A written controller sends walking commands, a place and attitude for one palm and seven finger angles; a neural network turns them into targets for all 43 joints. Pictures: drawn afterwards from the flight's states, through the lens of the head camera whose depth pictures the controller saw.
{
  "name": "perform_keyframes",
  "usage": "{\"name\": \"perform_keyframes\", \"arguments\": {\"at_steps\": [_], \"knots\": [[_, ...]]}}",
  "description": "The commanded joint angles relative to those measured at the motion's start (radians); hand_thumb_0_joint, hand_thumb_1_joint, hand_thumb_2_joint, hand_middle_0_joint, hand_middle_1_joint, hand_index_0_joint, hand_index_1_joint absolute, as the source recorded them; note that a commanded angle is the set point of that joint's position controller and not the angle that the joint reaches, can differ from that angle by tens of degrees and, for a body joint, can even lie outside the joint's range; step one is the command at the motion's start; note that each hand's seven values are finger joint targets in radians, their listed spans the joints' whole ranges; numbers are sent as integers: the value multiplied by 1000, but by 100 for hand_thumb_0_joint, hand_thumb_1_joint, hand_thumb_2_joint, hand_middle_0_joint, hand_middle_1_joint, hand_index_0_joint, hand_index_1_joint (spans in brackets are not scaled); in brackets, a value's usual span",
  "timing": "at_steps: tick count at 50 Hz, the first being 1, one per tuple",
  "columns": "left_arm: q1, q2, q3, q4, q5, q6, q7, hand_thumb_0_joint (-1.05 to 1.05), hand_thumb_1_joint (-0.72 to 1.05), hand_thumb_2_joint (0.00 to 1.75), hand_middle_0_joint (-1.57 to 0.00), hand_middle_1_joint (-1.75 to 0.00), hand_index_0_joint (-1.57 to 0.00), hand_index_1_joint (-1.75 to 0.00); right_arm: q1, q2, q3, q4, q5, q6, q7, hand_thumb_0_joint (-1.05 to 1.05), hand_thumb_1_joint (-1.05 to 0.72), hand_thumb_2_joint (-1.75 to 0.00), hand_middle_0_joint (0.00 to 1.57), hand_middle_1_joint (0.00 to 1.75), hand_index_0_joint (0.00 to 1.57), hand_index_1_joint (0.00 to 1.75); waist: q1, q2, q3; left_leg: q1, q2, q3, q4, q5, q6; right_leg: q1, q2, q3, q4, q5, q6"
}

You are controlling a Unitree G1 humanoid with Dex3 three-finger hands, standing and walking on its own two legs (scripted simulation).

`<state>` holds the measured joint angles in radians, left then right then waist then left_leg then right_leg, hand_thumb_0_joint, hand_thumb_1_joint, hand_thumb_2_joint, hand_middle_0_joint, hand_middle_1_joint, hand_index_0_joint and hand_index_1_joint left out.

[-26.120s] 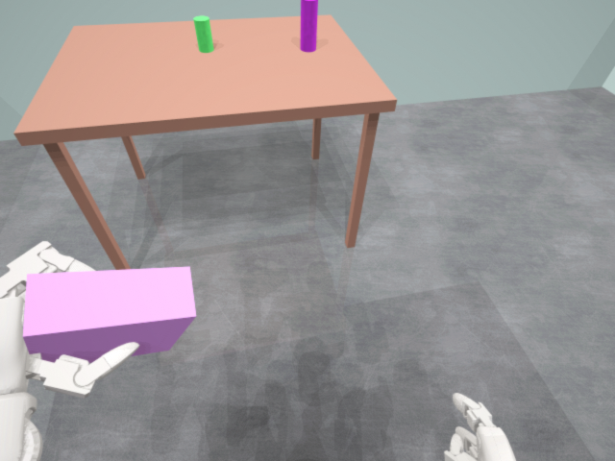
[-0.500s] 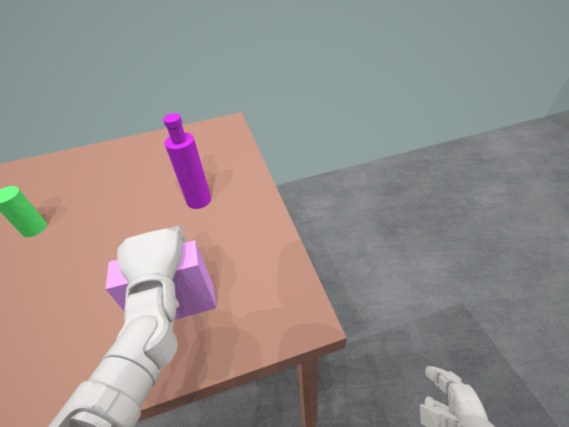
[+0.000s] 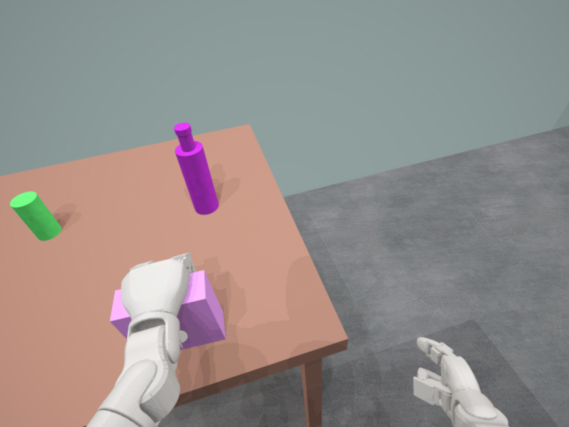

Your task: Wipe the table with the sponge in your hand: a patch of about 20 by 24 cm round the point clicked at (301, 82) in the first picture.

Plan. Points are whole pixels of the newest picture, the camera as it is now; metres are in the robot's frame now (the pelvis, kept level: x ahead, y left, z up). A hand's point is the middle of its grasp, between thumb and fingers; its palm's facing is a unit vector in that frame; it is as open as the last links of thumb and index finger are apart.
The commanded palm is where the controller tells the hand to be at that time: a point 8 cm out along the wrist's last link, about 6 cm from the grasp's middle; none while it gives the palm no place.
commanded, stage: wipe back along the middle lane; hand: left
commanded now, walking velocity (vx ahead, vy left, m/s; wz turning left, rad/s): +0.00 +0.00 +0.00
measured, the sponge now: (178, 322) +0.28 +0.22 -0.01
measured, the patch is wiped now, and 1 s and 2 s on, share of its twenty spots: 0.95 0.95 0.95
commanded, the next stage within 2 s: slide across to the third lane in 0.22 s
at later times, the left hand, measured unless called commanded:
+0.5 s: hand (173, 322) +0.25 +0.20 +0.04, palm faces -0.01 -0.08 -1.00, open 9.6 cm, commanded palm +0.21 +0.17 +0.09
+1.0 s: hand (213, 312) +0.27 +0.15 +0.04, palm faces +0.00 -0.07 -1.00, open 9.6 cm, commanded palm +0.24 +0.11 +0.09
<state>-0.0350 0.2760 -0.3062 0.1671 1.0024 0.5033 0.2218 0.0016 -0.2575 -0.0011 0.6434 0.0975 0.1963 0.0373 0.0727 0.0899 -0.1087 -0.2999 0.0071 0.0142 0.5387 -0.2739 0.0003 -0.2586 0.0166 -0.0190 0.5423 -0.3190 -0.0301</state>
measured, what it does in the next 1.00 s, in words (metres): stands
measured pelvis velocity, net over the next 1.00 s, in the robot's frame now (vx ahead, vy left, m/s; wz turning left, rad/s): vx -0.02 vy -0.02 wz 0.02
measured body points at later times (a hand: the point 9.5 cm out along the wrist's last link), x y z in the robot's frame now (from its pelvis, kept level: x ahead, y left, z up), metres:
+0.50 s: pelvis -0.01 -0.01 +0.00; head -0.04 -0.05 +0.45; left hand +0.25 +0.20 +0.09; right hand +0.23 -0.22 -0.08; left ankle +0.00 +0.12 -0.73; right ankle -0.02 -0.10 -0.73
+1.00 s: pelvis -0.02 -0.02 +0.00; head -0.05 -0.07 +0.44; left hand +0.26 +0.15 +0.09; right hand +0.24 -0.20 -0.08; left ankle +0.00 +0.12 -0.73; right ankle -0.02 -0.10 -0.73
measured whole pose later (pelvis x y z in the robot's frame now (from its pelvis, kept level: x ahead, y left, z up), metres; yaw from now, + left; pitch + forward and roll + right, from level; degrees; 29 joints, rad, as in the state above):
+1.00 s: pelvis -0.02 -0.02 +0.00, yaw +1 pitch +0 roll +1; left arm -0.18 0.17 -0.48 0.29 1.00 0.55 0.22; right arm -0.04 -0.23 -0.01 0.70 0.10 0.17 0.07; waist 0.10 0.10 -0.09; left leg -0.30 0.01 -0.01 0.55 -0.25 -0.02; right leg -0.26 0.02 -0.04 0.58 -0.32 -0.05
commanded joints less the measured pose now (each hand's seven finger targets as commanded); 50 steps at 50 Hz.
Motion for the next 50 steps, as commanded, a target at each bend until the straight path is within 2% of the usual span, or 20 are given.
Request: {"name": "perform_keyframes", "arguments": {"at_steps": [1, 3, 4, 6, 9, 13, 14, 15, 16, 19, 20, 25, 31, 34, 37, 39, 40, 48, 49, 50], "knots": [[5, 9, 12, -97, -59, 10, -41, 0, 10, 130, -120, -160, -120, -160, -234, -93, -28, -173, 6, -54, -2, 0, -90, -90, 20, 30, 20, 30, 14, -174, -93, 68, -25, -29, -36, 238, 36, 40, 9, 37, -79, 350, -31], [-13, 10, 7, -93, -53, 13, -44, 0, 10, 130, -120, -160, -120, -160, -238, -93, -27, -168, 6, -56, -4, 0, -90, -90, 20, 30, 20, 30, 10, -180, -72, 66, -27, -29, -37, 217, 37, 24, 10, 44, -87, 322, -31], [-3, 44, 40, -99, -47, 12, -43, 0, 10, 130, -120, -160, -120, -160, -235, -99, -31, -164, 4, -57, -5, 0, -90, -90, 20, 30, 20, 30, 16, -173, -72, 68, -28, -33, -39, 210, 36, 27, 16, 55, -91, 306, -34], [18, 14, 11, -119, -55, 10, -47, 0, 10, 130, -120, -160, -120, -160, -245, -92, -26, -172, 6, -61, -3, 0, -90, -90, 20, 30, 20, 30, 15, -174, -78, 68, -28, -29, -39, 206, 37, 33, 11, 46, -87, 305, -31], [71, 41, 37, -140, -53, 1, -49, 0, 10, 130, -120, -160, -120, -160, -245, -94, -30, -174, 4, -66, 0, 0, -90, -90, 20, 30, 20, 30, 23, -164, -80, 71, -29, -31, -39, 210, 36, 43, 12, 58, -92, 309, -32], [56, 18, 9, -144, -51, 4, -52, 0, 10, 130, -120, -160, -120, -160, -251, -88, -25, -173, 5, -73, -3, 0, -90, -90, 20, 30, 20, 30, 19, -175, -49, 67, -30, -29, -43, 177, 39, 20, 12, 59, -105, 252, -28], [50, 48, 36, -143, -45, 3, -51, 0, 10, 130, -120, -160, -120, -160, -250, -94, -29, -167, 4, -74, -5, 0, -90, -90, 20, 30, 20, 30, 21, -159, -42, 72, -29, -35, -48, 167, 37, 10, 17, 70, -113, 219, -33], [32, 14, 4, -143, -45, 3, -51, 0, 10, 130, -120, -160, -120, -160, -251, -88, -26, -169, 4, -75, -4, 0, -90, -90, 20, 30, 20, 30, 15, -152, -45, 71, -29, -27, -49, 160, 39, 8, 13, 58, -105, 213, -30], [16, 25, 15, -131, -48, 1, -50, 0, 10, 130, -120, -160, -120, -160, -247, -90, -27, -165, 5, -77, -6, 0, -90, -90, 20, 30, 20, 30, 14, -179, -37, 64, -30, -30, -47, 151, 40, 3, 15, 62, -111, 211, -29], [-35, 48, 32, -170, -44, -5, -47, 0, 10, 130, -120, -160, -120, -160, -255, -92, -34, -162, 0, -79, -11, 0, -90, -90, 20, 30, 20, 30, 17, -142, -68, 86, -31, -34, -50, 154, 41, 12, 14, 76, -118, 202, -33], [-63, 0, -15, -179, -49, -6, -49, 0, 10, 130, -120, -160, -120, -160, -258, -86, -31, -167, 2, -81, -11, 0, -90, -90, 20, 30, 20, 30, 7, -141, -74, 89, -28, -32, -51, 153, 43, 9, 11, 57, -106, 197, -31], [-114, -30, -55, -224, -57, -33, -51, 0, 10, 130, -120, -160, -120, -160, -263, -79, -37, -167, 1, -94, -6, 0, -90, -90, 20, 30, 20, 30, 3, -149, -105, 116, -23, -39, -48, 177, 49, 15, 12, 52, -98, 225, -32], [-186, -119, -143, -175, -53, -52, -41, 0, 10, 130, -120, -160, -120, -160, -260, -72, -40, -150, 3, -104, 6, 0, -90, -90, 20, 30, 20, 30, -5, -169, -92, 123, -15, -48, -50, 155, 46, -25, 15, 24, -91, 183, -33], [-220, -112, -139, -148, -46, -43, -32, 0, 10, 130, -120, -160, -120, -160, -264, -76, -41, -138, 2, -101, 9, 0, -90, -90, 20, 30, 20, 30, -3, -192, -95, 119, -16, -51, -51, 154, 43, -22, 17, 31, -93, 188, -34], [-276, -146, -164, -109, -47, -34, -21, 0, 10, 130, -120, -160, -120, -160, -274, -69, -39, -127, 7, -102, 12, 0, -90, -90, 20, 30, 20, 30, -4, -190, -91, 116, -18, -41, -42, 147, 43, -33, 11, 24, -89, 185, -32], [-265, -93, -105, -81, -41, -21, -11, 0, 10, 130, -120, -160, -120, -160, -270, -79, -43, -116, 1, -96, 13, 0, -90, -90, 20, 30, 20, 30, 8, -205, -110, 108, -19, -43, -46, 146, 37, -14, 16, 37, -94, 185, -35], [-286, -150, -162, -91, -44, -15, -12, 0, 10, 130, -120, -160, -120, -160, -283, -67, -36, -128, 6, -95, 15, 0, -90, -90, 20, 30, 20, 30, 1, -196, -112, 108, -21, -34, -42, 149, 40, -13, 8, 26, -86, 191, -30], [-384, -173, -184, -9, -40, 9, -5, 0, 10, 130, -120, -160, -120, -160, -282, -64, -35, -111, 5, -84, 24, 0, -90, -90, 20, 30, 20, 30, -4, -183, -115, 97, -26, -25, -25, 147, 39, -29, 6, 26, -84, 201, -32], [-380, -144, -157, -2, -40, 13, -4, 0, 10, 130, -120, -160, -120, -160, -277, -72, -38, -107, 4, -80, 24, 0, -90, -90, 20, 30, 20, 30, -1, -186, -112, 91, -24, -34, -32, 137, 35, -26, 9, 34, -88, 182, -36], [-414, -183, -192, 5, -41, 15, -4, 0, 10, 130, -120, -160, -120, -160, -286, -63, -32, -112, 10, -80, 24, 0, -90, -90, 20, 30, 20, 30, -8, -178, -110, 91, -24, -30, -31, 127, 36, -38, 4, 25, -83, 164, -32]]}}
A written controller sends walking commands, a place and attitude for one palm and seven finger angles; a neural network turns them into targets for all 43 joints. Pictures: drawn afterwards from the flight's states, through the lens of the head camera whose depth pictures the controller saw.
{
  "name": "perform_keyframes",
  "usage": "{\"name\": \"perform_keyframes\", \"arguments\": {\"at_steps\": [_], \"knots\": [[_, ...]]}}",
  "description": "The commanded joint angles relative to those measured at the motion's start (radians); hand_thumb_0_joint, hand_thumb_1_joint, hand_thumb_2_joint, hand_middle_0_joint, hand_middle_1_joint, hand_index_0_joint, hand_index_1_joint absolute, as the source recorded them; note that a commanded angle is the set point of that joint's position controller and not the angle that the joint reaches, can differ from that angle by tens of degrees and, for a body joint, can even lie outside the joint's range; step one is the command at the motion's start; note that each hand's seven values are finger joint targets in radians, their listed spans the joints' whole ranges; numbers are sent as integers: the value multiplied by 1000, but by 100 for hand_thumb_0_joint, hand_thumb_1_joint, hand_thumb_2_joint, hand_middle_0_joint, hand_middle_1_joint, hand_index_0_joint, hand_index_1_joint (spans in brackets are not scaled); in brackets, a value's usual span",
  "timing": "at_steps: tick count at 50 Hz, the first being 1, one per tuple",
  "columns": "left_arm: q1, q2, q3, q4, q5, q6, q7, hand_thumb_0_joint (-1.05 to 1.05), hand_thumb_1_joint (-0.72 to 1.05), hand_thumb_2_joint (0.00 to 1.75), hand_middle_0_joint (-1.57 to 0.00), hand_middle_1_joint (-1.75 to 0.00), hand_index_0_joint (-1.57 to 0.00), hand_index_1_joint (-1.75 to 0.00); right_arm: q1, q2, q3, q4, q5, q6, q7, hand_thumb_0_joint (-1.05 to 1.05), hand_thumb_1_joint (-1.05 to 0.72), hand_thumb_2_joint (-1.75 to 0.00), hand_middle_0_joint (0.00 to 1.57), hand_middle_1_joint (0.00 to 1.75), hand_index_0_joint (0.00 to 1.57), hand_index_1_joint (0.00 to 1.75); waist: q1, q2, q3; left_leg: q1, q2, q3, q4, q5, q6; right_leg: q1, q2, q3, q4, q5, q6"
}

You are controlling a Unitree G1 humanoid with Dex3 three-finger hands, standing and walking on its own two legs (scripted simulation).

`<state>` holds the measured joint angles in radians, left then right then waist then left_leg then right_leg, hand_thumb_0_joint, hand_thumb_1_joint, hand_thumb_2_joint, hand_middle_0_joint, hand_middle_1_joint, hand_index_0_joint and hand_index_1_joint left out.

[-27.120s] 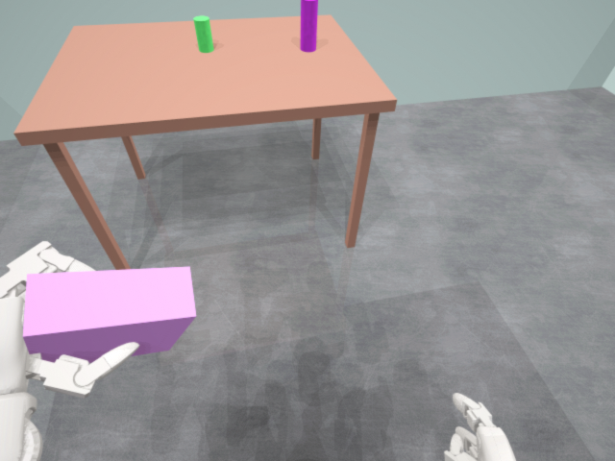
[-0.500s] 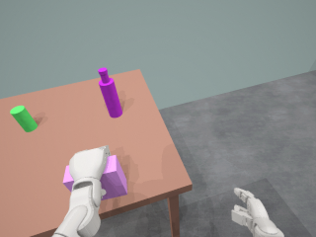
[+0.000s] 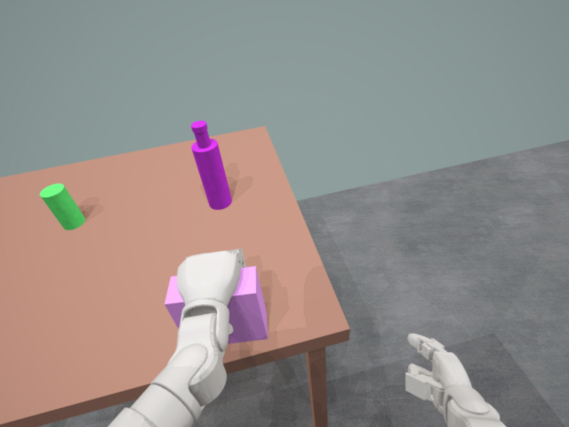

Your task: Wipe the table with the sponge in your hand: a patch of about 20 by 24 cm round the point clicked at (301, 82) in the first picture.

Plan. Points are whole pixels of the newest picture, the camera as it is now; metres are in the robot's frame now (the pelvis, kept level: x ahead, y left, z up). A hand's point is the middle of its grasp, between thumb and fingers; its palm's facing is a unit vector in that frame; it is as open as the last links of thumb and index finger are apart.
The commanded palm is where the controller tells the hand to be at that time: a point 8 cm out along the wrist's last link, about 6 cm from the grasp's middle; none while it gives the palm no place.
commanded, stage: slide across to the third lane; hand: left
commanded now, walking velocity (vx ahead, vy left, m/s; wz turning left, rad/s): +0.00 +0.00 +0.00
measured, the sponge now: (224, 316) +0.29 +0.16 -0.01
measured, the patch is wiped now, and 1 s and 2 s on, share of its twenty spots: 0.95 0.95 0.95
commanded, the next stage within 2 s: wipe forward along the third lane in 0.10 s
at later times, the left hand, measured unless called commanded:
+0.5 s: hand (239, 280) +0.33 +0.13 +0.04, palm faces -0.03 -0.06 -1.00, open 9.6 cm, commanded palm +0.30 +0.13 +0.08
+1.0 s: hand (240, 259) +0.37 +0.14 +0.04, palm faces -0.06 -0.05 -1.00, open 9.6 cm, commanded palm +0.35 +0.15 +0.07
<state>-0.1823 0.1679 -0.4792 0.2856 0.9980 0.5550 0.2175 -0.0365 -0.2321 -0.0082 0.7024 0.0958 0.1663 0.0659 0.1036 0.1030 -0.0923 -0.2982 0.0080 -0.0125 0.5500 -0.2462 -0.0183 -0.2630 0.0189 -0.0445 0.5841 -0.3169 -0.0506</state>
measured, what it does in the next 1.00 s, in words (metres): stands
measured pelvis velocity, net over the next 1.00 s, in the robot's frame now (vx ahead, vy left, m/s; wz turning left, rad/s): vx -0.01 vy -0.02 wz -0.03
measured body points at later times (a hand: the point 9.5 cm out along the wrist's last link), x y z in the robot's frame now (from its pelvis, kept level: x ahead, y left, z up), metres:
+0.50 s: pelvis -0.01 -0.02 +0.00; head -0.03 -0.06 +0.45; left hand +0.33 +0.13 +0.09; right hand +0.21 -0.24 -0.10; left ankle +0.03 +0.13 -0.73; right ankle +0.00 -0.09 -0.73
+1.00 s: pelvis -0.01 -0.02 +0.00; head -0.02 -0.06 +0.44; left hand +0.37 +0.14 +0.09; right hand +0.15 -0.27 -0.13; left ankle +0.03 +0.13 -0.73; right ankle +0.00 -0.09 -0.73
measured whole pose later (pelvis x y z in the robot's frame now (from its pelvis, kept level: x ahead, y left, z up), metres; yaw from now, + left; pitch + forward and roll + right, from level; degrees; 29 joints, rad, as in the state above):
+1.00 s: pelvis -0.01 -0.02 +0.00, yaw -1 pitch +5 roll +1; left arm -0.55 0.16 -0.28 0.79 0.96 0.49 0.25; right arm 0.10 -0.26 -0.02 0.74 0.09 0.19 -0.03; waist 0.01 0.07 -0.13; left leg -0.42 0.04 0.00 0.56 -0.23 -0.02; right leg -0.40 0.06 -0.03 0.61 -0.30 -0.08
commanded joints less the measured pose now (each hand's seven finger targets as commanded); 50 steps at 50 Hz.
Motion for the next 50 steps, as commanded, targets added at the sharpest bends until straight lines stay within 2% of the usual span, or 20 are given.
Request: {"name": "perform_keyframes", "arguments": {"at_steps": [1, 3, 4, 5, 8, 9, 12, 14, 16, 21, 24, 25, 28, 29, 31, 37, 39, 41, 47, 50], "knots": [[-312, -87, -30, -100, -39, -38, 2, 0, 10, 130, -120, -160, -120, -160, -244, -87, -26, -167, 13, -51, -7, 0, -90, -90, 20, 30, 20, 30, -46, -191, -118, 90, -25, -2, -42, 87, 56, -48, 3, 46, -129, 146, -11], [-342, -85, -22, -52, -40, -32, 7, 0, 10, 130, -120, -160, -120, -160, -238, -88, -27, -159, 12, -54, -11, 0, -90, -90, 20, 30, 20, 30, -45, -205, -112, 82, -29, 2, -38, 74, 57, -56, 1, 51, -138, 131, -9], [-326, -31, 29, -38, -33, -30, 12, 0, 10, 130, -120, -160, -120, -160, -231, -98, -32, -151, 8, -51, -13, 0, -90, -90, 20, 30, 20, 30, -35, -208, -129, 79, -28, -2, -45, 71, 52, -41, 5, 63, -142, 123, -14], [-331, -69, -2, -46, -34, -28, 12, 0, 10, 130, -120, -160, -120, -160, -240, -90, -28, -165, 11, -49, -12, 0, -90, -90, 20, 30, 20, 30, -34, -183, -141, 83, -29, 7, -43, 75, 54, -37, -2, 53, -134, 126, -12], [-328, -71, 2, -19, -33, -23, 16, 0, 10, 130, -120, -160, -120, -160, -235, -91, -31, -165, 8, -47, -9, 0, -90, -90, 20, 30, 20, 30, -29, -198, -152, 74, -32, 11, -35, 90, 55, -27, -3, 55, -134, 152, -12], [-308, -25, 50, -5, -35, -19, 18, 0, 10, 130, -120, -160, -120, -160, -233, -99, -33, -160, 4, -42, -11, 0, -90, -90, 20, 30, 20, 30, -22, -204, -143, 64, -30, 3, -43, 86, 52, -18, 3, 65, -141, 151, -15], [-354, -47, 27, 26, -35, -13, 21, 0, 10, 130, -120, -160, -120, -160, -231, -95, -28, -159, 9, -38, -19, 0, -90, -90, 20, 30, 20, 30, -39, -210, -120, 59, -32, 20, -38, 73, 54, -38, -5, 70, -155, 140, -7], [-374, 15, 91, 73, -36, -9, 26, 0, 10, 130, -120, -160, -120, -160, -217, -107, -30, -142, 5, -38, -31, 0, -90, -90, 20, 30, 20, 30, -36, -215, -107, 44, -33, 18, -47, 45, 51, -40, -2, 89, -172, 104, -8], [-397, -21, 58, 94, -32, -14, 24, 0, 10, 130, -120, -160, -120, -160, -208, -101, -27, -145, 10, -39, -39, 0, -90, -90, 20, 30, 20, 30, -46, -223, -110, 44, -34, 24, -44, 47, 53, -49, -6, 80, -168, 107, -3], [-436, -11, 77, 168, -19, -27, 25, 0, 10, 130, -120, -160, -120, -160, -176, -107, -30, -137, 8, -37, -56, 0, -90, -90, 20, 30, 20, 30, -52, -220, -128, 28, -36, 31, -40, 43, 52, -54, -8, 85, -163, 117, -2], [-452, 34, 128, 237, -16, -26, 31, 0, 10, 130, -120, -160, -120, -160, -163, -115, -32, -125, 5, -33, -66, 0, -90, -90, 20, 30, 20, 30, -50, -217, -112, 4, -36, 28, -42, 20, 48, -72, -7, 103, -175, 84, -4], [-475, 6, 100, 260, -16, -26, 32, 0, 10, 130, -120, -160, -120, -160, -154, -110, -29, -125, 9, -33, -69, 0, -90, -90, 20, 30, 20, 30, -60, -225, -110, -2, -36, 34, -40, 13, 50, -77, -11, 95, -168, 74, 1], [-492, 34, 136, 314, -18, -27, 40, 0, 10, 130, -120, -160, -120, -160, -134, -114, -28, -120, 5, -34, -80, 0, -90, -90, 20, 30, 20, 30, -58, -230, -125, -26, -36, 38, -35, 10, 50, -74, -12, 99, -166, 81, 6], [-488, 93, 192, 331, -17, -26, 43, 0, 10, 130, -120, -160, -120, -160, -129, -122, -32, -112, 1, -31, -85, 0, -90, -90, 20, 30, 20, 30, -51, -235, -129, -34, -35, 32, -36, 8, 48, -66, -10, 117, -172, 82, 4], [-498, 57, 162, 347, -14, -27, 43, 0, 10, 130, -120, -160, -120, -160, -118, -116, -28, -122, 4, -29, -89, 0, -90, -90, 20, 30, 20, 30, -60, -237, -131, -47, -35, 37, -30, 13, 49, -66, -14, 106, -160, 100, 8], [-555, 103, 201, 397, -7, -31, 50, 0, 10, 130, -120, -160, -120, -160, -84, -120, -28, -120, 2, -26, -99, 0, -90, -90, 20, 30, 20, 30, -70, -211, -152, -64, -31, 38, -24, 12, 50, -72, -15, 108, -150, 110, 10], [-579, 77, 185, 395, -13, -35, 47, 0, 10, 130, -120, -160, -120, -160, -72, -115, -31, -127, 4, -25, -98, 0, -90, -90, 20, 30, 20, 30, -80, -220, -172, -68, -28, 35, -25, 20, 52, -63, -13, 99, -143, 131, 12], [-566, 124, 223, 422, -11, -38, 52, 0, 10, 130, -120, -160, -120, -160, -63, -123, -30, -121, 0, -26, -103, 0, -90, -90, 20, 30, 20, 30, -75, -214, -164, -76, -28, 40, -19, 15, 53, -65, -16, 112, -148, 133, 14], [-609, 169, 256, 465, -2, -52, 59, 0, 10, 130, -120, -160, -120, -160, -33, -126, -31, -110, -2, -25, -108, 0, -90, -90, 20, 30, 20, 30, -86, -208, -167, -98, -24, 41, -16, 10, 53, -68, -18, 117, -145, 136, 18], [-683, 142, 228, 482, 1, -62, 62, 0, 10, 130, -120, -160, -120, -160, -22, -124, -32, -109, 0, -28, -109, 0, -90, -90, 20, 30, 20, 30, -105, -208, -162, -96, -21, 39, -16, -1, 54, -100, -15, 105, -144, 102, 20]]}}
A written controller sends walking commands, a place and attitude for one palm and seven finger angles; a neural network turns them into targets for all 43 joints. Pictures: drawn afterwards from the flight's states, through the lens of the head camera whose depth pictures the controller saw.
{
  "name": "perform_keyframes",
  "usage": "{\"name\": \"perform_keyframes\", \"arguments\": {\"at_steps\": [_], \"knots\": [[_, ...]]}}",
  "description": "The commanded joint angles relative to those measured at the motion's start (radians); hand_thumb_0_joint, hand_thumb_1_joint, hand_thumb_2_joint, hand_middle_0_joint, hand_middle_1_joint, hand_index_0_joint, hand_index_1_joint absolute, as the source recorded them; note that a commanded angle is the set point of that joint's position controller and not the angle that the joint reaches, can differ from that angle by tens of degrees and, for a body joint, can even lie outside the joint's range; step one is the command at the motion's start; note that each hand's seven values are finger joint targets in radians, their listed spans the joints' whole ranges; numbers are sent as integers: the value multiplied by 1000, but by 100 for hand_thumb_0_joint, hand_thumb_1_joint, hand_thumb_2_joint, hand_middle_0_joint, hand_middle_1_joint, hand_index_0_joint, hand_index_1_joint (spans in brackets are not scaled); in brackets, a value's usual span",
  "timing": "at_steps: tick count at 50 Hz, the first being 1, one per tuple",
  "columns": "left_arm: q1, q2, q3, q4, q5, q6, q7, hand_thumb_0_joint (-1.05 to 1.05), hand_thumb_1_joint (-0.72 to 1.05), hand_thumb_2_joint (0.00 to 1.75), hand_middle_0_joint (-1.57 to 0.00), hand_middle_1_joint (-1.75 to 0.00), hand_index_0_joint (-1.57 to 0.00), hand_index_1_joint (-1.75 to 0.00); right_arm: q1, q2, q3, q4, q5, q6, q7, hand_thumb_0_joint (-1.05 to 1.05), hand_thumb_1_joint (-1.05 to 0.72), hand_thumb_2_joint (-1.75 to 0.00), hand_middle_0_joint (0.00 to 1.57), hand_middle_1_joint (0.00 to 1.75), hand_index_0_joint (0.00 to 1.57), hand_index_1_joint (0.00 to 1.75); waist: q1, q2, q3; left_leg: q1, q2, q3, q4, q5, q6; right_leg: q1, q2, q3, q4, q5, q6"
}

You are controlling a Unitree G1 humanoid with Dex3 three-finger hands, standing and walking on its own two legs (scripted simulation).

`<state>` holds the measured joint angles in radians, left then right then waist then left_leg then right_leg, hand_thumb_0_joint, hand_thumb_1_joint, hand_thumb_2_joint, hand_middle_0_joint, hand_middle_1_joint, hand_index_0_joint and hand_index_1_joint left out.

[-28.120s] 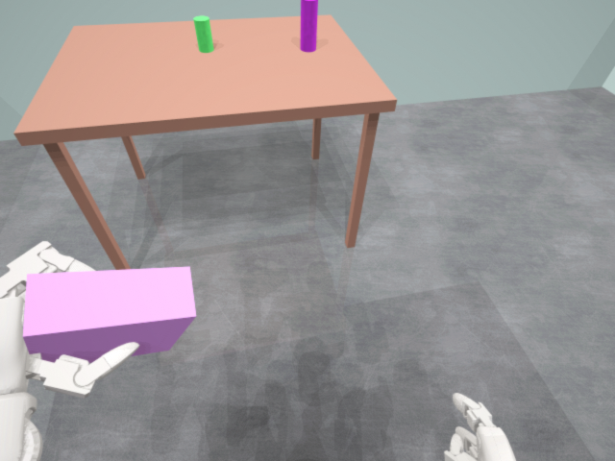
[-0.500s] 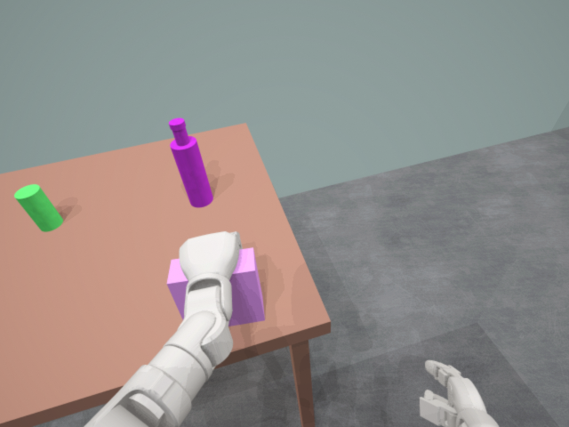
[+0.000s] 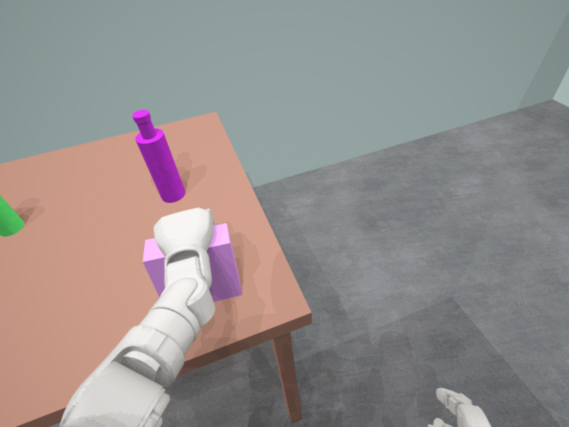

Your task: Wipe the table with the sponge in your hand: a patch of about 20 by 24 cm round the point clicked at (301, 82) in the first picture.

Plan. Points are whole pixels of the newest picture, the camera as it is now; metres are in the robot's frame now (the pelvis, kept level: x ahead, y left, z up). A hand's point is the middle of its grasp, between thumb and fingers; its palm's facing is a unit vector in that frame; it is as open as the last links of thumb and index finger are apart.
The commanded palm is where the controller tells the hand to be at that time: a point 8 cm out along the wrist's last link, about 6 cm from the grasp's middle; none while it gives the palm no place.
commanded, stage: wipe forward along the third lane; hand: left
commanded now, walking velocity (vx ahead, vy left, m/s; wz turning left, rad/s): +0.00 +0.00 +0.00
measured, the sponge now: (199, 277) +0.37 +0.18 -0.01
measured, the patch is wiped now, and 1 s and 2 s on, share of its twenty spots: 0.95 0.95 0.95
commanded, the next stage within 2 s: wipe back along the third lane in 0.82 s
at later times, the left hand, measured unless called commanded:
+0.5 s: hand (186, 232) +0.42 +0.20 +0.04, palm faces -0.09 -0.04 -1.00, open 9.6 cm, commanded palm +0.41 +0.21 +0.08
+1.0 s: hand (181, 214) +0.47 +0.22 +0.04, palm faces -0.10 -0.03 -0.99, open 9.6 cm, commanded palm +0.44 +0.22 +0.08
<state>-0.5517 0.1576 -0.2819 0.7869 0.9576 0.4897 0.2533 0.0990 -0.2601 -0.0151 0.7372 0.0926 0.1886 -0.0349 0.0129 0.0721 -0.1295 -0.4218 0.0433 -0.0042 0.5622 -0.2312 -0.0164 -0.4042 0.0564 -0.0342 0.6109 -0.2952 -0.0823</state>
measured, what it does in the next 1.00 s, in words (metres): stands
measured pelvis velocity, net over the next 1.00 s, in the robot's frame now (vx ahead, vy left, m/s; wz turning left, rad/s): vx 0.02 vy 0.04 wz -0.02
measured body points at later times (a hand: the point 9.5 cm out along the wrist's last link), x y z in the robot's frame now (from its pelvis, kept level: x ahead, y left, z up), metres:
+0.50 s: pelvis +0.01 +0.01 +0.00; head +0.02 -0.02 +0.45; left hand +0.42 +0.20 +0.10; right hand +0.13 -0.25 -0.13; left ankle +0.03 +0.16 -0.73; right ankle +0.01 -0.06 -0.73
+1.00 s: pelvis +0.02 +0.04 +0.00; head +0.06 +0.03 +0.45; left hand +0.47 +0.22 +0.10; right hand +0.10 -0.22 -0.14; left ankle +0.03 +0.16 -0.73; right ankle +0.01 -0.06 -0.73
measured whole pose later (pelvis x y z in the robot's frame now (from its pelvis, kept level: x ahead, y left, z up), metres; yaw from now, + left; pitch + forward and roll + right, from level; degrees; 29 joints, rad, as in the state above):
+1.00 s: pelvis +0.02 +0.04 +0.00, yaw -1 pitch +13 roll -1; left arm -0.89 0.25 -0.18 1.16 0.97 0.43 0.29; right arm 0.18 -0.24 -0.02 0.77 0.07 0.16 -0.01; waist -0.07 0.05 -0.15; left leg -0.58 0.03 0.02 0.61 -0.26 0.00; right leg -0.53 0.04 -0.01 0.59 -0.28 -0.03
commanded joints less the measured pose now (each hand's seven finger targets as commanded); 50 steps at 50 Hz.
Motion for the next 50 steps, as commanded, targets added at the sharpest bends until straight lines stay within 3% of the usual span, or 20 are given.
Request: {"name": "perform_keyframes", "arguments": {"at_steps": [1, 3, 7, 10, 13, 15, 20, 24, 26, 29, 31, 33, 34, 36, 37, 38, 40, 43, 45, 50], "knots": [[-299, 160, 45, 1, 38, 1, 29, 0, 10, 130, -120, -160, -120, -160, -148, -96, -27, -139, 0, -52, -7, 0, -90, -90, 20, 30, 20, 30, -7, -169, -135, 26, -56, 35, -25, -13, 53, 49, -54, 96, -170, 94, 52], [-319, 205, 77, 22, 38, -5, 33, 0, 10, 130, -120, -160, -120, -160, -143, -101, -24, -134, -1, -52, -12, 0, -90, -90, 20, 30, 20, 30, -9, -186, -146, 11, -55, 35, -22, -9, 53, 64, -58, 104, -169, 114, 55], [-354, 220, 89, 62, 40, -17, 40, 0, 10, 130, -120, -160, -120, -160, -118, -102, -26, -124, -4, -54, -13, 0, -90, -90, 20, 30, 20, 30, -17, -187, -168, 5, -50, 36, -19, -2, 54, 67, -59, 98, -161, 136, 58], [-356, 193, 74, 61, 39, -25, 43, 0, 10, 130, -120, -160, -120, -160, -109, -99, -32, -130, -4, -52, -8, 0, -90, -90, 20, 30, 20, 30, -16, -161, -201, 16, -49, 39, -15, 24, 55, 80, -58, 94, -151, 182, 56], [-372, 239, 103, 92, 39, -27, 47, 0, 10, 130, -120, -160, -120, -160, -100, -106, -28, -122, -5, -52, -10, 0, -90, -90, 20, 30, 20, 30, -26, -196, -180, -14, -50, 39, -16, 10, 57, 83, -61, 103, -161, 178, 63], [-410, 269, 118, 101, 44, -30, 49, 0, 10, 130, -120, -160, -120, -160, -92, -110, -29, -116, -5, -52, -12, 0, -90, -90, 20, 30, 20, 30, -31, -172, -174, -15, -48, 36, -17, 4, 56, 66, -60, 99, -157, 158, 62], [-480, 273, 108, 128, 45, -35, 47, 0, 10, 130, -120, -160, -120, -160, -64, -114, -31, -106, -6, -57, -12, 0, -90, -90, 20, 30, 20, 30, -50, -158, -203, -10, -44, 40, -13, 12, 58, 62, -60, 93, -154, 172, 65], [-486, 335, 156, 170, 49, -41, 43, 0, 10, 130, -120, -160, -120, -160, -43, -125, -31, -100, -9, -58, -13, 0, -90, -90, 20, 30, 20, 30, -43, -151, -224, -28, -45, 37, -11, 24, 57, 79, -59, 96, -149, 199, 63], [-503, 288, 108, 177, 57, -43, 39, 0, 10, 130, -120, -160, -120, -160, -31, -119, -30, -102, -5, -58, -9, 0, -90, -90, 20, 30, 20, 30, -60, -135, -215, -26, -44, 41, -6, 30, 58, 60, -59, 86, -144, 213, 64], [-527, 301, 126, 191, 59, -48, 38, 0, 10, 130, -120, -160, -120, -160, -16, -126, -35, -90, -10, -57, -4, 0, -90, -90, 20, 30, 20, 30, -60, -122, -240, -13, -41, 36, -4, 55, 56, 55, -54, 79, -136, 246, 58], [-533, 257, 92, 198, 58, -52, 37, 0, 10, 130, -120, -160, -120, -160, -4, -121, -37, -90, -8, -58, -2, 0, -90, -90, 20, 30, 20, 30, -74, -145, -244, -6, -39, 38, 2, 63, 58, 44, -51, 68, -134, 256, 61], [-547, 271, 110, 208, 55, -57, 44, 0, 10, 130, -120, -160, -120, -160, 8, -124, -39, -81, -12, -59, 1, 0, -90, -90, 20, 30, 20, 30, -73, -137, -251, -7, -38, 41, 6, 73, 58, 47, -51, 68, -129, 280, 61], [-534, 310, 150, 215, 52, -58, 47, 0, 10, 130, -120, -160, -120, -160, 10, -130, -42, -78, -15, -57, 0, 0, -90, -90, 20, 30, 20, 30, -60, -148, -277, -12, -38, 33, 3, 84, 56, 64, -49, 66, -124, 287, 57], [-576, 256, 101, 224, 52, -56, 53, 0, 10, 130, -120, -160, -120, -160, 17, -124, -40, -73, -12, -58, 3, 0, -90, -90, 20, 30, 20, 30, -82, -139, -254, -9, -35, 38, 4, 84, 57, 33, -49, 55, -120, 287, 59], [-576, 255, 105, 233, 48, -52, 56, 0, 10, 130, -120, -160, -120, -160, 17, -125, -42, -70, -14, -60, 3, 0, -90, -90, 20, 30, 20, 30, -83, -151, -254, -3, -33, 38, 4, 82, 58, 28, -48, 54, -124, 282, 61], [-587, 294, 132, 251, 48, -49, 60, 0, 10, 130, -120, -160, -120, -160, 21, -130, -39, -66, -15, -60, 3, 0, -90, -90, 20, 30, 20, 30, -80, -148, -248, -14, -33, 35, 0, 75, 57, 28, -47, 52, -125, 267, 60], [-640, 284, 114, 255, 56, -48, 61, 0, 10, 130, -120, -160, -120, -160, 31, -131, -41, -60, -16, -61, 3, 0, -90, -90, 20, 30, 20, 30, -95, -144, -259, -6, -30, 30, 5, 85, 56, 11, -44, 46, -114, 265, 60], [-657, 263, 103, 278, 61, -43, 66, 0, 10, 130, -120, -160, -120, -160, 46, -128, -42, -53, -20, -63, 8, 0, -90, -90, 20, 30, 20, 30, -98, -113, -275, 12, -25, 31, 10, 102, 56, -11, -38, 39, -109, 265, 55], [-677, 299, 124, 291, 62, -43, 67, 0, 10, 130, -120, -160, -120, -160, 53, -133, -43, -50, -21, -62, 6, 0, -90, -90, 20, 30, 20, 30, -102, -115, -282, 8, -23, 25, 13, 104, 55, -17, -37, 36, -103, 255, 55], [-596, 205, 87, 289, 45, -45, 68, 0, 10, 130, -120, -160, -120, -160, 51, -119, -46, -68, -23, -61, 20, 0, -90, -90, 20, 30, 20, 30, -76, -91, -319, 44, -19, 23, 10, 144, 51, -8, -28, 21, -96, 269, 46]]}}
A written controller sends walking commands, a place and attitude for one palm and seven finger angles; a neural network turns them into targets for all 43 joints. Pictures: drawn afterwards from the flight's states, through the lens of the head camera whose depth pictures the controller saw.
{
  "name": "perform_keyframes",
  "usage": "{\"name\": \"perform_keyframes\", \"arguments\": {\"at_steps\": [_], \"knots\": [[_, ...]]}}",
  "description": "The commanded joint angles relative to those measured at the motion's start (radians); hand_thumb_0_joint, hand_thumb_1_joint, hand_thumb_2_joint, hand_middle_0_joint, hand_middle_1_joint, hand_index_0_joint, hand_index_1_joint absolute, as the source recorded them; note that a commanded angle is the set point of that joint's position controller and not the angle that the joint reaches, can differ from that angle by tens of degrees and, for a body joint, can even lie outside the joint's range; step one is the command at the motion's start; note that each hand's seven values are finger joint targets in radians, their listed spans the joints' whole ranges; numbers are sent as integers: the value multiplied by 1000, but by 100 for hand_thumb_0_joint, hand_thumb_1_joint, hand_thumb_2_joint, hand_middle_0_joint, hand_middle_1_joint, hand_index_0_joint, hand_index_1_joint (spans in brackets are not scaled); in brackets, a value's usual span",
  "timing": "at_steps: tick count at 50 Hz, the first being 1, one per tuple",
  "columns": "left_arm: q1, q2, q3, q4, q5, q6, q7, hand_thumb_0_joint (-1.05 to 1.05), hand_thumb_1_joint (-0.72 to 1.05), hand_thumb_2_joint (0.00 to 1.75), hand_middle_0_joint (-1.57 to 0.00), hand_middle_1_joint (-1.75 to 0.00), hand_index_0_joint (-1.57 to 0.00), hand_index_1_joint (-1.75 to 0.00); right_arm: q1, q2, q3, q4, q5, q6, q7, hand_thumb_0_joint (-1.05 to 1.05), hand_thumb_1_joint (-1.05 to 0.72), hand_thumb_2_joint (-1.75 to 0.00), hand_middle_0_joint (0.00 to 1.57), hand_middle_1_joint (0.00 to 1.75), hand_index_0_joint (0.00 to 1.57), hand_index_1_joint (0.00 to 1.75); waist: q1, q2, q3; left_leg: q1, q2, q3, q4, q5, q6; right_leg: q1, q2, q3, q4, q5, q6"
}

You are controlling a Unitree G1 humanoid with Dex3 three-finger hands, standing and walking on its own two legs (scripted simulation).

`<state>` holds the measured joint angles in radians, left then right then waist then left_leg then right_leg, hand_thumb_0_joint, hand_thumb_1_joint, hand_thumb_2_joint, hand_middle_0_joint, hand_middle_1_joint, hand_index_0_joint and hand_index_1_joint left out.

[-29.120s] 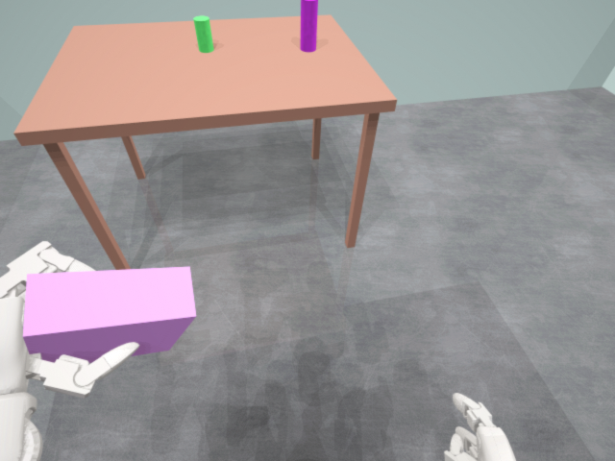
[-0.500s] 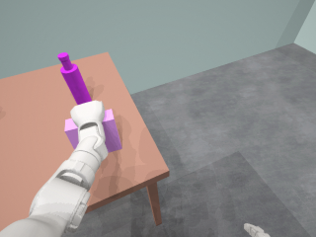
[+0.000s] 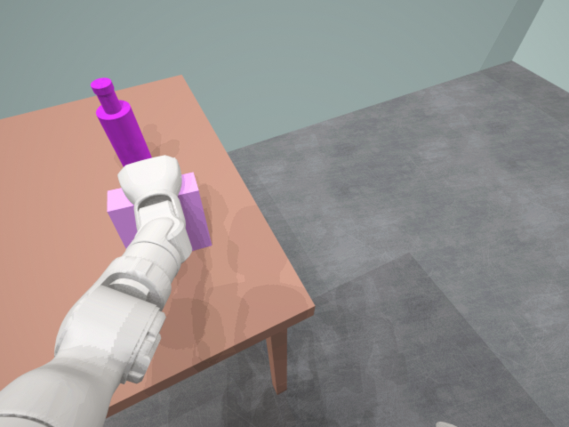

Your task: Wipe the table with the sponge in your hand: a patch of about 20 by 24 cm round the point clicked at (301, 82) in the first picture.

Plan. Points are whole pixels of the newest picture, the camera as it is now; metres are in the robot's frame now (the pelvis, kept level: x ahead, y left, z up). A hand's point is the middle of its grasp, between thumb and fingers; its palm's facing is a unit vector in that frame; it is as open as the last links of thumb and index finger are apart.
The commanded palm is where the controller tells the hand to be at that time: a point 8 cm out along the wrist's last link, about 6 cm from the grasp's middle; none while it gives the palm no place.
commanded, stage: wipe back along the third lane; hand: left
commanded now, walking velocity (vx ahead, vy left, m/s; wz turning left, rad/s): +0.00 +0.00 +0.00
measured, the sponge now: (166, 229) +0.44 +0.20 -0.01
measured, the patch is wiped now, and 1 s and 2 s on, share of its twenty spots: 0.95 0.95 0.95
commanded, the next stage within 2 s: none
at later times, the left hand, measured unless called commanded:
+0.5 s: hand (162, 219) +0.42 +0.19 +0.05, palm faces -0.03 -0.03 -1.00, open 9.6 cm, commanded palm +0.37 +0.17 +0.08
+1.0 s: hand (175, 246) +0.37 +0.16 +0.05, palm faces -0.03 -0.04 -1.00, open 9.6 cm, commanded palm +0.32 +0.14 +0.08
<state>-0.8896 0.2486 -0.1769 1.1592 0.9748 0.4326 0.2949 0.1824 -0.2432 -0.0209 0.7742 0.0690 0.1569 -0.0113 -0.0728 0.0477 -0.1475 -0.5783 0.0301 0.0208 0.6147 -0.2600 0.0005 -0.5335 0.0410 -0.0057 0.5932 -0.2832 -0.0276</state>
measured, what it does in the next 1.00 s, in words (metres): stands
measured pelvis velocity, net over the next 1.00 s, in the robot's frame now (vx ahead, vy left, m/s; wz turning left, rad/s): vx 0.02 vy -0.01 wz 0.04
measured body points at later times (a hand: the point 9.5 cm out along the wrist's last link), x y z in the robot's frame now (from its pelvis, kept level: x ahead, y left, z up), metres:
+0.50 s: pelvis +0.02 +0.01 +0.01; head +0.03 +0.00 +0.46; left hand +0.42 +0.18 +0.10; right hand +0.19 -0.22 -0.11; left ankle +0.02 +0.12 -0.72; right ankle +0.00 -0.10 -0.72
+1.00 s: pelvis +0.02 -0.01 +0.01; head +0.01 -0.04 +0.46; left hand +0.37 +0.16 +0.10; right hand +0.25 -0.21 -0.09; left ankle +0.02 +0.12 -0.72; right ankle +0.00 -0.10 -0.72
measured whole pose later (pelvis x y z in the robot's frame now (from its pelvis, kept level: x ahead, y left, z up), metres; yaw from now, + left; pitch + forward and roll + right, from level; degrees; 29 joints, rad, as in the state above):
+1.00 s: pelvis +0.02 -0.01 +0.01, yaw +2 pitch +5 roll +0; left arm -0.45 0.12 -0.46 0.60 0.97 0.61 0.25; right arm 0.00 -0.24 0.00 0.68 0.09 0.29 0.05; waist 0.06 0.06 -0.14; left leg -0.35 0.01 -0.01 0.55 -0.28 -0.01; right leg -0.29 0.02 -0.04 0.54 -0.32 -0.04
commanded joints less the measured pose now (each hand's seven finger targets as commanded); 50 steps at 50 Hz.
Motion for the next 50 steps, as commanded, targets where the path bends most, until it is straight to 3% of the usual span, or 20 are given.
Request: {"name": "perform_keyframes", "arguments": {"at_steps": [1, 3, 4, 6, 8, 10, 11, 12, 15, 19, 23, 24, 28, 29, 31, 33, 34, 36, 39, 50], "knots": [[-241, 96, -22, -83, 22, 14, 27, 0, 10, 130, -120, -160, -120, -160, -34, -133, -41, -108, 1, -28, -1, 0, -90, -90, 20, 30, 20, 30, 14, -80, -282, 200, -5, -2, -46, 170, 34, 118, -11, -12, -83, 252, -9], [-212, 101, -10, -87, 15, 18, 34, 0, 10, 130, -120, -160, -120, -160, -43, -136, -41, -111, 1, -24, 1, 0, -90, -90, 20, 30, 20, 30, 22, -111, -279, 198, -4, -5, -51, 171, 34, 132, -10, -11, -88, 254, -9], [-212, 61, -26, -101, -2, 20, 35, 0, 10, 130, -120, -160, -120, -160, -57, -130, -42, -116, 3, -24, 2, 0, -90, -90, 20, 30, 20, 30, 23, -105, -282, 206, -4, -4, -58, 179, 33, 138, -11, -13, -90, 259, -10], [-170, 53, -32, -97, -5, 34, 41, 0, 10, 130, -120, -160, -120, -160, -64, -128, -40, -114, 5, -20, 6, 0, -90, -90, 20, 30, 20, 30, 38, -102, -264, 217, -4, -7, -65, 179, 32, 138, -9, -18, -95, 248, -14], [-184, -17, -85, -122, -12, 48, 41, 0, 10, 130, -120, -160, -120, -160, -82, -121, -41, -114, 7, -15, 10, 0, -90, -90, 20, 30, 20, 30, 30, -94, -245, 238, 0, -4, -72, 177, 30, 121, -7, -23, -104, 231, -14], [-139, -5, -64, -135, -28, 59, 43, 0, 10, 130, -120, -160, -120, -160, -96, -120, -40, -117, 7, -9, 15, 0, -90, -90, 20, 30, 20, 30, 54, -66, -259, 259, -3, -9, -78, 198, 28, 145, -6, -26, -103, 242, -22], [-128, -1, -61, -136, -27, 66, 43, 0, 10, 130, -120, -160, -120, -160, -106, -120, -39, -117, 8, -5, 16, 0, -90, -90, 20, 30, 20, 30, 56, -82, -252, 262, -1, -10, -80, 206, 26, 149, -7, -30, -101, 251, -24], [-118, -53, -104, -149, -31, 75, 38, 0, 10, 130, -120, -160, -120, -160, -118, -115, -37, -124, 10, -2, 18, 0, -90, -90, 20, 30, 20, 30, 53, -79, -245, 268, -3, -9, -83, 211, 26, 150, -6, -30, -105, 257, -24], [-74, -48, -93, -177, -45, 93, 30, 0, 10, 130, -120, -160, -120, -160, -142, -118, -37, -128, 10, 9, 18, 0, -90, -90, 20, 30, 20, 30, 64, -116, -243, 282, -4, -12, -87, 235, 26, 184, -8, -32, -110, 293, -25], [-22, -92, -128, -257, -53, 110, 12, 0, 10, 130, -120, -160, -120, -160, -183, -112, -36, -148, 14, 22, 24, 0, -90, -90, 20, 30, 20, 30, 76, -102, -253, 312, -7, -12, -90, 278, 23, 214, -10, -34, -107, 341, -32], [58, -107, -160, -319, -48, 132, -7, 0, 10, 130, -120, -160, -120, -160, -221, -114, -30, -167, 15, 40, 30, 0, -90, -90, 20, 30, 20, 30, 86, -132, -214, 321, -12, -12, -91, 297, 24, 235, -14, -35, -114, 381, -35], [47, -141, -190, -357, -56, 133, -16, 0, 10, 130, -120, -160, -120, -160, -235, -110, -31, -178, 20, 44, 31, 0, -90, -90, 20, 30, 20, 30, 81, -127, -225, 332, -12, -16, -92, 309, 25, 240, -14, -37, -110, 386, -36], [99, -120, -190, -402, -45, 151, -31, 0, 10, 130, -120, -160, -120, -160, -264, -114, -26, -185, 19, 58, 34, 0, -90, -90, 20, 30, 20, 30, 92, -130, -205, 348, -19, -12, -87, 323, 25, 254, -17, -32, -114, 414, -41], [96, -156, -223, -433, -49, 152, -40, 0, 10, 130, -120, -160, -120, -160, -275, -109, -27, -196, 21, 61, 37, 0, -90, -90, 20, 30, 20, 30, 89, -128, -221, 355, -20, -16, -86, 343, 25, 267, -18, -37, -104, 432, -42], [144, -157, -235, -457, -42, 156, -47, 0, 10, 130, -120, -160, -120, -160, -286, -111, -25, -202, 19, 69, 44, 0, -90, -90, 20, 30, 20, 30, 97, -107, -204, 361, -23, -17, -79, 357, 26, 266, -18, -35, -101, 449, -47], [166, -148, -238, -489, -39, 163, -56, 0, 10, 130, -120, -160, -120, -160, -304, -112, -22, -210, 21, 78, 48, 0, -90, -90, 20, 30, 20, 30, 99, -126, -199, 357, -26, -17, -78, 354, 26, 278, -20, -32, -102, 461, -47], [147, -180, -262, -512, -47, 160, -64, 0, 10, 130, -120, -160, -120, -160, -315, -106, -22, -218, 23, 79, 47, 0, -90, -90, 20, 30, 20, 30, 93, -121, -198, 354, -25, -21, -80, 353, 28, 280, -20, -35, -100, 458, -47], [193, -153, -248, -516, -40, 163, -66, 0, 10, 130, -120, -160, -120, -160, -319, -110, -21, -216, 22, 83, 48, 0, -90, -90, 20, 30, 20, 30, 101, -131, -177, 354, -29, -20, -81, 332, 28, 277, -20, -32, -107, 437, -47], [199, -176, -271, -566, -43, 159, -76, 0, 10, 130, -120, -160, -120, -160, -340, -104, -19, -229, 25, 86, 52, 0, -90, -90, 20, 30, 20, 30, 101, -131, -191, 355, -31, -20, -80, 339, 29, 295, -22, -29, -100, 455, -49], [314, -154, -274, -658, -38, 159, -85, 0, 10, 130, -120, -160, -120, -160, -371, -106, -17, -248, 28, 83, 59, 0, -90, -90, 20, 30, 20, 30, 116, -155, -163, 340, -43, -12, -83, 274, 33, 315, -21, -6, -112, 415, -43]]}}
